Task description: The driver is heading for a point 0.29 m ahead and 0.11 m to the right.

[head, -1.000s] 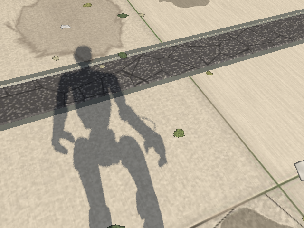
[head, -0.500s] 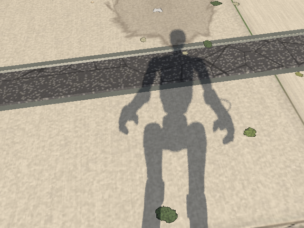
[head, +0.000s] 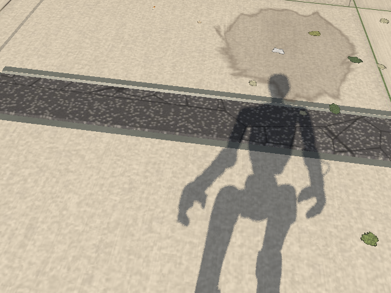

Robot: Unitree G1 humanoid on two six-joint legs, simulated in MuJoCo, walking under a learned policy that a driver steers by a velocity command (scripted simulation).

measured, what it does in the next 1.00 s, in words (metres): walks ahead: right foot, then left foot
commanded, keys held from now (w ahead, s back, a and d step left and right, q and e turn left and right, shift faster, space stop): w+e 0.18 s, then no key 0.82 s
